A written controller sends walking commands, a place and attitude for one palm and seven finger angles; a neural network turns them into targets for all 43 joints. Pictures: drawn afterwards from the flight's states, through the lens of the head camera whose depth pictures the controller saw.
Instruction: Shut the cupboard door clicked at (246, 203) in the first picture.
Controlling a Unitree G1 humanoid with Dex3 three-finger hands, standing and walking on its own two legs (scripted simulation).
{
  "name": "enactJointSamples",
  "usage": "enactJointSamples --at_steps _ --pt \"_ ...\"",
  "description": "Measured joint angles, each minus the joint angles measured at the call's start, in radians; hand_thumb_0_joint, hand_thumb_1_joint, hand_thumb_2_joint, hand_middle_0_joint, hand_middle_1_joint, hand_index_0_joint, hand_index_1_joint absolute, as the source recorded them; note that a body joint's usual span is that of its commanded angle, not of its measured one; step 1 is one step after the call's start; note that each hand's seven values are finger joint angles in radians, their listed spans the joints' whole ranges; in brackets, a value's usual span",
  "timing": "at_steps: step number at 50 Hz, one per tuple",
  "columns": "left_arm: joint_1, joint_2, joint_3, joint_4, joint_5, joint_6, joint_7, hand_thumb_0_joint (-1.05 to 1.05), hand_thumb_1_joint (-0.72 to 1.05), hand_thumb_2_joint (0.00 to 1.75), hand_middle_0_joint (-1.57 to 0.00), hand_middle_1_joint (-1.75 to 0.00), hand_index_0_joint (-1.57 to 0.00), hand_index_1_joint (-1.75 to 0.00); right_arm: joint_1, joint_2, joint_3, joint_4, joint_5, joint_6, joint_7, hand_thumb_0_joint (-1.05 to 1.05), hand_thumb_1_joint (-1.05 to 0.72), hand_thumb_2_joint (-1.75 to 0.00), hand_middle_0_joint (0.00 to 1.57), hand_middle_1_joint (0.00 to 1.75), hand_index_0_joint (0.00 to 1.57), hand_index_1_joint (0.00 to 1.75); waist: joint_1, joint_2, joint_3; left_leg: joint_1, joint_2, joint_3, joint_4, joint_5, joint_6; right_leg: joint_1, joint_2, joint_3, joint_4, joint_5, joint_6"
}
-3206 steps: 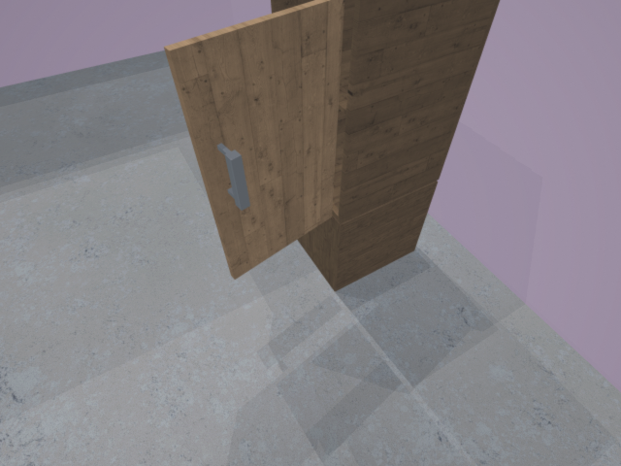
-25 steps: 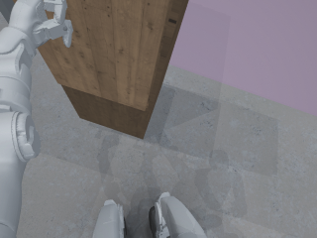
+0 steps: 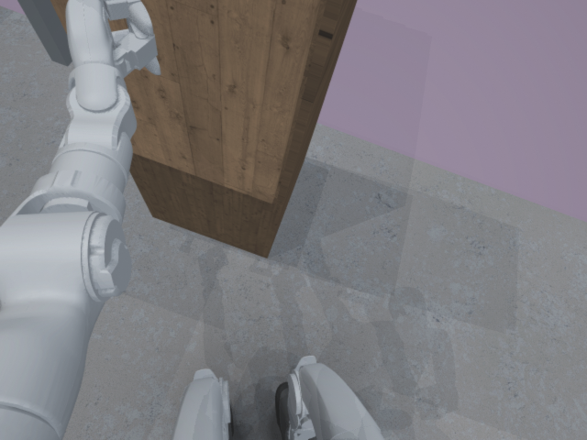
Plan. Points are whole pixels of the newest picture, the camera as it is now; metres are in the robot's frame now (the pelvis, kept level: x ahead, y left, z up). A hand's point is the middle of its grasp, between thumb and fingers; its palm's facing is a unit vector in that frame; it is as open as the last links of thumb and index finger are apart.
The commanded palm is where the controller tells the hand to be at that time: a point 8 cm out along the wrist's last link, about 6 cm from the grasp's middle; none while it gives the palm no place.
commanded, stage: pull the fist back off the door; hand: left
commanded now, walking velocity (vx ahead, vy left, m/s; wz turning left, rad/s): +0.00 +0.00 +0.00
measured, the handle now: (51, 3) +0.65 +0.22 +0.11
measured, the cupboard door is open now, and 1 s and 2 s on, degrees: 0 0 0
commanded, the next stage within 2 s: draw the hand back to the body in 0.60 s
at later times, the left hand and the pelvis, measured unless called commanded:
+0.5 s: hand (161, 84) +0.53 +0.10 +0.10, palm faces +0.07 -1.00 -0.01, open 3.1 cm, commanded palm +0.49 +0.14 +0.11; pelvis +0.03 -0.01 +0.04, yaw -2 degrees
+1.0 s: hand (114, 111) +0.46 +0.13 +0.14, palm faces +0.06 -1.00 -0.04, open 3.1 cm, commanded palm +0.42 +0.18 +0.15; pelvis +0.04 -0.02 +0.06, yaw -2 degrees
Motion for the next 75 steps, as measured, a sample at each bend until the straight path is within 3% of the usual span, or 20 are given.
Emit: enactJointSamples --at_steps 3,8,13,22,27,31,35,38,43,46,51,58,62,68,75 --pt "0.004 0.016 0.0 0.043 0.01 -0.019 -0.015 0.0 0.91 1.0 -1.29 -1.5 -1.3 -1.5 0.007 0.0 0.004 0.006 0.009 0.016 0.004 0.0 -0.91 -0.9 0.21 0.3 0.2 0.3 -0.014 0.004 0.002 0.023 0.003 0.006 -0.016 0.005 0.0 0.018 0.002 0.007 -0.012 0.005 -0.002" --pt "0.039 0.035 0.034 0.073 -0.04 -0.019 -0.076 0.01 0.93 0.97 -1.29 -1.5 -1.31 -1.5 0.042 -0.017 0.006 0.002 0.026 0.031 -0.006 0.0 -0.91 -0.9 0.21 0.3 0.2 0.3 -0.014 0.014 0.005 0.077 0.01 0.023 -0.06 0.013 0.001 0.062 0.009 0.026 -0.048 0.017 -0.003" --pt "0.151 -0.011 0.064 -0.009 -0.079 -0.076 -0.112 0.01 0.92 0.93 -1.29 -1.5 -1.3 -1.5 0.074 -0.032 -0.008 -0.005 0.034 0.046 -0.009 0.0 -0.91 -0.9 0.2 0.3 0.2 0.3 0.01 0.015 0.001 0.147 0.019 0.05 -0.107 0.012 0.001 0.116 0.018 0.056 -0.082 0.02 -0.002" --pt "0.384 -0.125 0.091 -0.15 -0.093 -0.127 -0.102 0.01 0.9 0.91 -1.29 -1.5 -1.3 -1.5 0.049 -0.032 -0.035 -0.041 0.05 0.085 -0.013 0.0 -0.91 -0.9 0.2 0.3 0.2 0.3 0.061 -0.003 -0.002 0.267 0.021 0.082 -0.174 0.004 -0.003 0.212 0.023 0.091 -0.119 0.008 -0.004" --pt "0.501 -0.166 0.043 -0.281 -0.106 -0.179 -0.103 0.02 0.9 0.91 -1.29 -1.5 -1.3 -1.5 0.001 -0.024 -0.05 -0.05 0.058 0.084 -0.018 0.0 -0.91 -0.9 0.2 0.3 0.2 0.3 0.096 -0.012 -0.004 0.311 0.017 0.079 -0.19 0.0 -0.008 0.255 0.02 0.089 -0.129 -0.002 -0.008" --pt "0.521 -0.181 -0.009 -0.286 -0.115 -0.173 -0.124 0.02 0.9 0.9 -1.3 -1.5 -1.3 -1.5 -0.047 -0.023 -0.054 -0.044 0.07 0.091 -0.027 0.0 -0.91 -0.9 0.2 0.3 0.2 0.3 0.121 -0.016 -0.01 0.341 0.01 0.067 -0.198 -0.002 -0.01 0.289 0.014 0.078 -0.136 -0.01 -0.01" --pt "0.478 -0.183 -0.038 -0.226 -0.131 -0.134 -0.134 0.01 0.9 0.9 -1.3 -1.5 -1.3 -1.5 -0.092 -0.023 -0.051 -0.049 0.079 0.093 -0.04 0.0 -0.91 -0.9 0.2 0.3 0.2 0.3 0.128 -0.019 -0.006 0.351 0.003 0.053 -0.202 0.003 -0.013 0.306 0.007 0.065 -0.141 -0.01 -0.012" --pt "0.455 -0.189 -0.035 -0.214 -0.14 -0.138 -0.135 0.02 0.9 0.9 -1.3 -1.5 -1.3 -1.5 -0.114 -0.022 -0.048 -0.056 0.078 0.087 -0.046 0.0 -0.91 -0.9 0.2 0.3 0.2 0.3 0.127 -0.024 -0.003 0.345 0.001 0.052 -0.201 0.007 -0.014 0.299 0.005 0.063 -0.137 -0.009 -0.014" --pt "0.559 -0.197 -0.001 -0.355 -0.145 -0.153 -0.158 0.02 0.9 0.9 -1.29 -1.5 -1.3 -1.5 -0.106 -0.019 -0.047 -0.08 0.085 0.099 -0.047 0.0 -0.91 -0.9 0.2 0.3 0.2 0.3 0.136 -0.022 -0.014 0.378 0.009 0.078 -0.224 0.007 -0.014 0.317 0.012 0.09 -0.147 -0.004 -0.014" --pt "0.672 -0.194 -0.004 -0.454 -0.157 -0.117 -0.182 0.02 0.9 0.9 -1.29 -1.5 -1.3 -1.5 -0.076 -0.017 -0.045 -0.095 0.101 0.115 -0.052 0.0 -0.91 -0.9 0.2 0.3 0.2 0.3 0.154 -0.011 -0.019 0.442 0.012 0.092 -0.267 0.014 -0.012 0.372 0.016 0.107 -0.183 0.005 -0.011" --pt "0.826 -0.184 -0.009 -0.592 -0.222 -0.018 -0.218 0.02 0.89 0.9 -1.29 -1.5 -1.3 -1.5 -0.046 -0.012 -0.029 -0.1 0.133 0.127 -0.077 0.0 -0.91 -0.9 0.2 0.3 0.2 0.3 0.182 -0.008 0.0 0.563 0.01 0.091 -0.353 0.044 -0.012 0.495 0.017 0.109 -0.269 0.033 -0.009" --pt "0.963 -0.17 -0.06 -0.79 -0.272 0.001 -0.279 0.02 0.9 0.9 -1.29 -1.5 -1.3 -1.5 -0.081 -0.025 -0.027 -0.088 0.15 0.08 -0.111 0.0 -0.91 -0.9 0.2 0.3 0.2 0.3 0.212 -0.009 0.028 0.655 0.003 0.062 -0.41 0.076 -0.011 0.608 0.011 0.084 -0.35 0.068 -0.009" --pt "1.027 -0.175 -0.086 -0.868 -0.293 0.061 -0.314 0.01 0.9 0.9 -1.27 -1.47 -1.28 -1.48 -0.126 -0.039 -0.028 -0.093 0.16 0.058 -0.125 0.01 -0.91 -0.9 0.2 0.3 0.2 0.3 0.225 -0.002 0.03 0.698 -0.005 0.062 -0.437 0.09 -0.004 0.653 0.003 0.085 -0.378 0.08 -0.002" --pt "1.195 -0.164 -0.144 -1.066 -0.188 0.16 -0.18 0.01 0.89 0.9 -1.17 -1.36 -1.18 -1.37 -0.2 -0.016 -0.021 -0.115 0.158 0.078 -0.167 0.01 -0.91 -0.9 0.2 0.3 0.2 0.3 0.24 -0.008 0.05 0.835 -0.02 0.081 -0.552 0.133 0.006 0.776 -0.01 0.108 -0.469 0.114 0.011" --pt "1.319 -0.134 -0.11 -1.224 -0.154 0.226 -0.104 0.02 0.89 0.9 -1.0 -1.18 -1.01 -1.18 -0.245 0.006 0.006 -0.126 0.152 0.074 -0.183 0.01 -0.91 -0.9 0.2 0.3 0.2 0.3 0.272 -0.013 0.087 0.966 -0.027 0.071 -0.657 0.173 0.011 0.916 -0.016 0.103 -0.587 0.157 0.016"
